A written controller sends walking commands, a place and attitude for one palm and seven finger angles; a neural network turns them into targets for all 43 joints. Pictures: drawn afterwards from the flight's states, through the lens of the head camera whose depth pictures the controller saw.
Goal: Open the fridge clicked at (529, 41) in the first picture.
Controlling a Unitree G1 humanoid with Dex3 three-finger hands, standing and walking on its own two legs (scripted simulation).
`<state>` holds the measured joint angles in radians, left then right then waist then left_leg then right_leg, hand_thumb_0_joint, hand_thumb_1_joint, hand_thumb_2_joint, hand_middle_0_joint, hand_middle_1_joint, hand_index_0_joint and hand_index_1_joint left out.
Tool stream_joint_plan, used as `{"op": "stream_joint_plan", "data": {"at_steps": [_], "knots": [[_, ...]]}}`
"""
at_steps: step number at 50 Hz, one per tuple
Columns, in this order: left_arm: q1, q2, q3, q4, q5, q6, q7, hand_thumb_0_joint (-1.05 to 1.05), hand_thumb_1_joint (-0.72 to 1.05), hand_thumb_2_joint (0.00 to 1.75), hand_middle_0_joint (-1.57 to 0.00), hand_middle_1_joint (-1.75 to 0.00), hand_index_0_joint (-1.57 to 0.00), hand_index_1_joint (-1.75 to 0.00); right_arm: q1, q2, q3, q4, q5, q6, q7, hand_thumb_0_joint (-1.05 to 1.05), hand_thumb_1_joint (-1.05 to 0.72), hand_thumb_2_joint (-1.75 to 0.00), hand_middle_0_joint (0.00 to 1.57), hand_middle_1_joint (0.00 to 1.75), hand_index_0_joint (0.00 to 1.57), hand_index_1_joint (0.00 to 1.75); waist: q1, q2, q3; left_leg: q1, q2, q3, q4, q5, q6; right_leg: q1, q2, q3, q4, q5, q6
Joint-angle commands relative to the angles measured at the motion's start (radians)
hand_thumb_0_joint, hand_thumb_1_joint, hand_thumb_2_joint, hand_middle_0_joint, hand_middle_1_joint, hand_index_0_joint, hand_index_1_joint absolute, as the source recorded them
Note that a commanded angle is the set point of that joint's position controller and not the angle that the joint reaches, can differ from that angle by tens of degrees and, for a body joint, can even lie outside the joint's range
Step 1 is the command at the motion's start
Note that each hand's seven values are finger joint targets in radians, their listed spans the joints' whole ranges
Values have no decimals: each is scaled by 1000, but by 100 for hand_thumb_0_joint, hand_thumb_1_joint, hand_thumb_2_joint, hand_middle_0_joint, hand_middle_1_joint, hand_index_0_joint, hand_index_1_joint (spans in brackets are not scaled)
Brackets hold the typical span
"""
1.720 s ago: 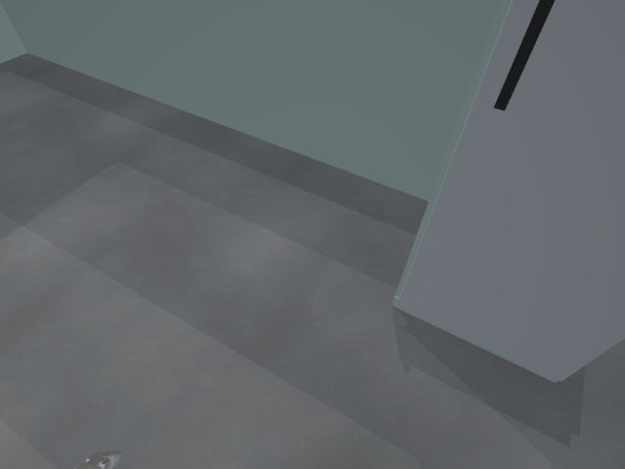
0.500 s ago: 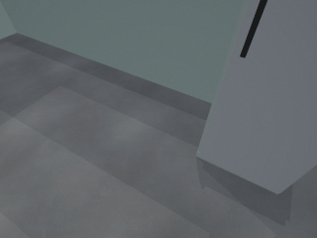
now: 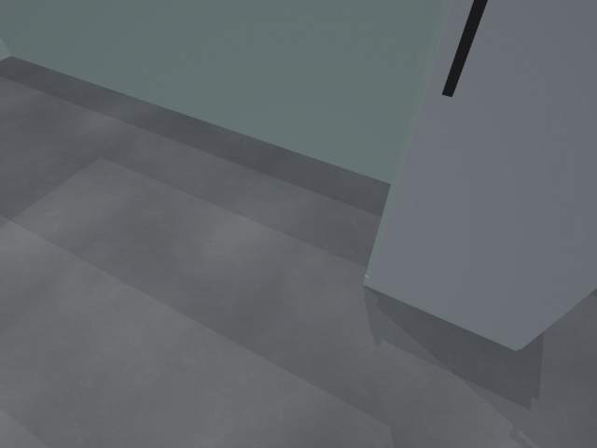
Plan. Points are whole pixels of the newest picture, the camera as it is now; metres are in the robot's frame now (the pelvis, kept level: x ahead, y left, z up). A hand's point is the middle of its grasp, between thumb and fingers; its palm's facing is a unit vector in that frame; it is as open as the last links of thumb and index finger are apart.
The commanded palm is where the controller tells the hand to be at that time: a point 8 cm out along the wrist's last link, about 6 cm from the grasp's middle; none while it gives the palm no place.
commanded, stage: turn to face it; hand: left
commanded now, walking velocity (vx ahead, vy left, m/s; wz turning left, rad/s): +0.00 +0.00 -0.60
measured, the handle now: (476, 13) +0.74 -0.24 +0.25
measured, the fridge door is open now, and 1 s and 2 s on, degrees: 0 0 0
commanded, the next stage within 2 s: take the last steps up to it in 0.70 s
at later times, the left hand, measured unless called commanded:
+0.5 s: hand out of the picture +0.05 +0.17 -0.16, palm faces -0.14 -0.96 -0.23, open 7.3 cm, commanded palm none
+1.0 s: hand out of the picture +0.13 +0.16 -0.17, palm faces -0.41 -0.89 -0.20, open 7.3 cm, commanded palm none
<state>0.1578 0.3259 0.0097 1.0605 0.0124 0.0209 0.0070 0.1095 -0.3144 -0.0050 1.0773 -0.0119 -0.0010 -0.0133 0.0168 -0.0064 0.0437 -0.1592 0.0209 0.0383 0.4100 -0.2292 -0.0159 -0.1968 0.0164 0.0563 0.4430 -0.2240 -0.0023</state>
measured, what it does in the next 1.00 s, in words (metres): steps on the spot, turning right: left foot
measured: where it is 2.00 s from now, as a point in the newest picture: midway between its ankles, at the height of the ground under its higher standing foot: outside the picture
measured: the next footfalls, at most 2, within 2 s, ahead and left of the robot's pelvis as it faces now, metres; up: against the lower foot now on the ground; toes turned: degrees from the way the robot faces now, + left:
left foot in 0.64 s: +0.03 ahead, +0.13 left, +0.00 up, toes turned -16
right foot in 1.06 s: -0.04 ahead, -0.13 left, +0.00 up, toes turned -29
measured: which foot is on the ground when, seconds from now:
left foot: down 0.00-0.18, up 0.20-0.62, down 0.64-1.00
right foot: down 0.00-0.64, up 0.66-1.00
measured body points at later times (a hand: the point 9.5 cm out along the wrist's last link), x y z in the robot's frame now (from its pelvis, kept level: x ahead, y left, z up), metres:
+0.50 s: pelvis -0.02 -0.02 +0.00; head +0.02 -0.03 +0.45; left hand +0.06 +0.22 -0.15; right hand +0.02 -0.28 -0.15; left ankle -0.02 +0.14 -0.69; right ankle +0.00 -0.10 -0.74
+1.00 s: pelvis -0.02 +0.01 +0.00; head -0.01 +0.01 +0.45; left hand +0.15 +0.21 -0.15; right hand -0.13 -0.20 -0.16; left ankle -0.01 +0.14 -0.74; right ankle -0.08 -0.10 -0.71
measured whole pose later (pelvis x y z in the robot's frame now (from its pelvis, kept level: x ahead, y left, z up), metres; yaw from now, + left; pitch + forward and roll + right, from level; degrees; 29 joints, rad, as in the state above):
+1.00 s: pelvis -0.02 +0.01 +0.00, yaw -24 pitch +0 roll +0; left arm 0.19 0.22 0.07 0.97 0.03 0.06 -0.04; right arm 0.33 -0.17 -0.02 1.02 -0.04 -0.01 -0.02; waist -0.04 0.00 0.02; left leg -0.15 0.07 0.13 0.46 -0.31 -0.01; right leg -0.35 -0.03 -0.04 0.76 -0.45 0.02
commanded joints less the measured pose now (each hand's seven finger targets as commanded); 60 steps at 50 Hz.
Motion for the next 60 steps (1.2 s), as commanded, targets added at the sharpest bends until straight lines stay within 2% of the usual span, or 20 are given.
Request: {"op": "stream_joint_plan", "data": {"at_steps": [1, 6, 8, 9, 10, 11, 15, 25, 30, 32, 33, 36, 40, 47, 51, 52, 53, 54, 55, 60], "knots": [[18, 98, 35, -107, 5, 13, 1, 0, 90, 90, -20, -30, -20, -30, 58, -136, -53, -97, -2, 6, -20, 0, -90, -90, 20, 30, 20, 30, -25, 67, -54, 44, 178, -75, -24, 161, 50, -120, -58, 63, 103, 208, -12], [82, 44, 55, -157, 8, 25, -13, 0, 90, 90, -20, -30, -20, -30, 14, -140, -81, -168, -6, 5, -18, 0, -90, -90, 20, 30, 20, 30, 8, 181, -42, -63, 325, -101, -10, 282, 157, -118, -36, -45, 340, -209, 9], [179, 49, 67, -146, 13, 13, -16, 0, 90, 90, -20, -30, -20, -30, -17, -123, -83, -190, -8, 11, -16, 0, -90, -90, 20, 30, 20, 30, 58, 89, -47, -161, 243, 4, 195, 206, 82, 17, -60, -26, 133, 13, -3], [204, 139, 84, -150, 27, -4, -5, 0, 90, 90, -20, -30, -20, -30, 8, -60, -77, -212, 0, 19, -11, 0, -90, -90, 20, 30, 20, 30, 54, -225, -70, -306, 88, 108, 458, -76, -11, 80, -243, 282, -51, 224, -71], [224, 174, 90, -155, 14, -7, 5, 0, 90, 90, -20, -30, -20, -30, -30, -35, -70, -236, 3, 24, -12, 0, -90, -90, 20, 30, 20, 30, 70, -321, -44, -369, -2, 22, 618, -359, -31, -5, -357, 495, -159, 349, -160], [202, 151, 88, -166, 10, -4, 13, 0, 90, 90, -20, -30, -20, -30, -40, -41, -72, -229, 3, 31, -14, 0, -90, -90, 20, 30, 20, 30, 63, -238, -34, -372, 22, -78, 698, -331, -22, -49, -350, 506, -190, 218, -198], [85, 80, 81, -205, 9, -12, 16, 0, 90, 90, -20, -30, -20, -30, 52, -11, -74, -177, -3, 25, -6, 0, -90, -90, 20, 30, 20, 30, -12, -95, -96, -343, 42, -60, 690, -145, -40, 2, -222, 301, -118, 214, -176], [161, 67, 98, -176, 18, -4, 17, 0, 90, 90, -20, -30, -20, -30, 33, 28, -66, -189, 5, 14, -20, 0, -90, -90, 20, 30, 20, 30, 28, -132, -122, -279, 6, -44, 396, -198, -32, 73, -199, 367, -104, 287, -195], [85, 59, 96, -190, 10, 6, 17, 0, 90, 90, -20, -30, -20, -30, 176, 30, -60, -153, 12, -6, -31, 0, -90, -90, 20, 30, 20, 30, -40, -106, -139, 25, -7, -29, 16, -29, -2, -103, -131, 344, -44, 198, -115], [75, -24, 79, -219, 2, 9, 3, 0, 90, 90, -20, -30, -20, -30, 194, -83, -77, -166, -4, -15, -32, 0, -90, -90, 20, 30, 20, 30, -48, 223, -91, 151, 279, -333, -153, -10, 103, -376, 60, 129, 200, -136, -18], [64, -21, 82, -233, 11, 7, 1, 0, 90, 90, -20, -30, -20, -30, 162, -110, -78, -194, -10, -5, -31, 0, -90, -90, 20, 30, 20, 30, -38, 248, -34, 19, 404, -412, -180, 45, 180, -387, 69, 21, 404, -305, 21], [89, -7, 95, -179, 21, 17, -8, 0, 90, 90, -20, -30, -20, -30, 94, -30, -53, -200, -17, -15, -38, 0, -90, -90, 20, 30, 20, 30, 11, 137, -2, -53, 268, -221, -129, 265, 166, -367, 22, 24, 685, -195, 39], [59, -46, 72, -170, 9, 19, -12, 0, 90, 90, -20, -30, -20, -30, 168, -14, -50, -166, -14, -22, -40, 0, -90, -90, 20, 30, 20, 30, -19, 148, -32, 60, 229, -117, -62, 518, 168, -341, -14, -27, 585, -182, 55], [-76, -62, 60, -200, 18, 10, -48, 0, 90, 90, -20, -30, -20, -30, 291, -72, -75, -91, -28, -27, -26, 0, -90, -90, 20, 30, 20, 30, -87, 156, 36, 33, 326, -192, -184, -61, 180, -282, -54, -99, 328, -237, 26], [49, -77, 64, -142, 14, -12, -50, 0, 90, 90, -20, -30, -20, -30, 265, -72, -76, -66, -26, -27, -21, 0, -90, -90, 20, 30, 20, 30, -19, 118, -22, -61, 276, -112, -51, -66, 116, 4, -8, -165, 27, -99, 2], [134, -47, 72, -107, 16, -23, -43, 0, 90, 90, -20, -30, -20, -30, 261, -48, -73, -62, -19, -28, -17, 0, -90, -90, 20, 30, 20, 30, 15, 47, -58, -156, 227, -47, 76, -88, 76, 179, -34, -129, -69, -51, -20], [238, 42, 87, -66, 20, -38, -27, 0, 90, 90, -20, -30, -20, -30, 262, 22, -54, -80, -4, -31, -8, 0, -90, -90, 20, 30, 20, 30, 57, -169, -103, -390, 130, 101, 336, -217, 19, 401, -247, 117, -157, -192, -94], [319, 112, 98, -43, 7, -39, -11, 0, 90, 90, -20, -30, -20, -30, 149, 48, -41, -136, -13, -28, -1, 0, -90, -90, 20, 30, 20, 30, 104, -281, -53, -569, 59, 97, 562, -418, -7, 366, -418, 390, -253, -219, -189], [324, 90, 97, -33, 0, -44, 0, 0, 90, 90, -20, -30, -20, -30, 96, 15, -52, -139, -17, -24, 1, 0, -90, -90, 20, 30, 20, 30, 111, -241, -13, -582, 99, 0, 643, -345, 12, 261, -402, 385, -279, -286, -220], [175, -53, 56, -38, 13, -73, 11, 0, 90, 90, -20, -30, -20, -30, 202, 88, -62, -66, -27, -10, 19, 0, -90, -90, 20, 30, 20, 30, -31, -77, 81, -465, 128, 38, 637, -102, -19, 46, -265, 86, -273, -58, -181]]}}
